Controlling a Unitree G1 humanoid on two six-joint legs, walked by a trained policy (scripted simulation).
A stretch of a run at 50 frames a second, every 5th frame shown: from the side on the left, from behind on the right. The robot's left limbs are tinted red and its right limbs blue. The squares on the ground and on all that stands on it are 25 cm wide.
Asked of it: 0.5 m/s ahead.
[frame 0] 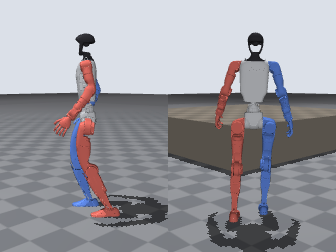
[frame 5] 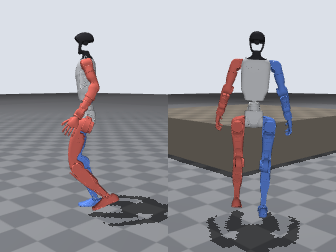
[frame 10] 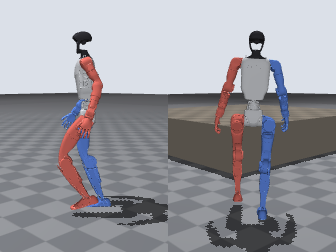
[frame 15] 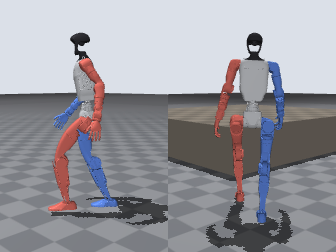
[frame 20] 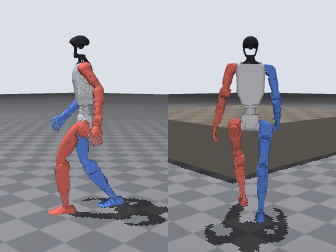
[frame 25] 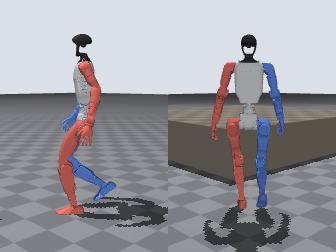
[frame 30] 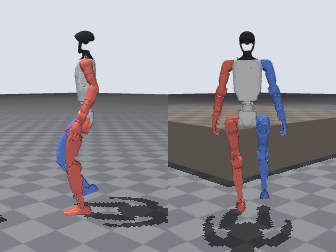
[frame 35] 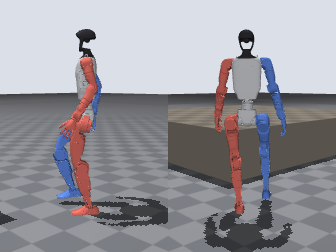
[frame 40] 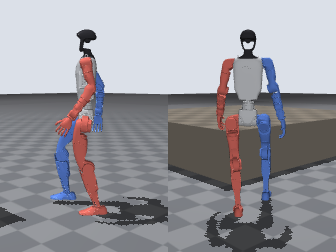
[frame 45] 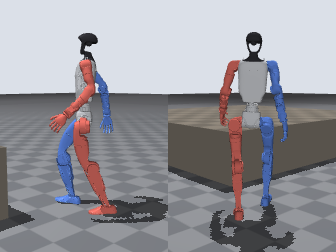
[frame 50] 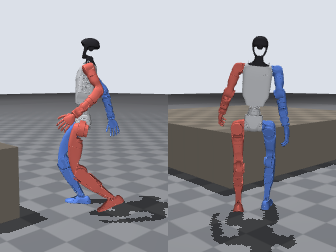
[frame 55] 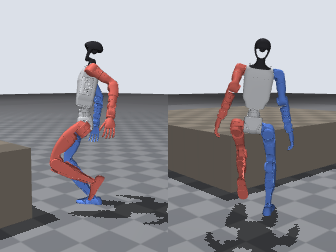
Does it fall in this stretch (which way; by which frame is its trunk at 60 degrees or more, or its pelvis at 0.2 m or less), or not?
no
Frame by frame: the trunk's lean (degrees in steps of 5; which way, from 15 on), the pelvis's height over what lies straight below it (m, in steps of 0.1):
0: 5, 0.8
5: 5, 0.8
10: 5, 0.8
15: 5, 0.8
20: 5, 0.7
25: 5, 0.8
30: 0, 0.8
35: 0, 0.8
40: 0, 0.8
45: 5, 0.8
50: 10, 0.7
55: 15 backward and to its right, 0.7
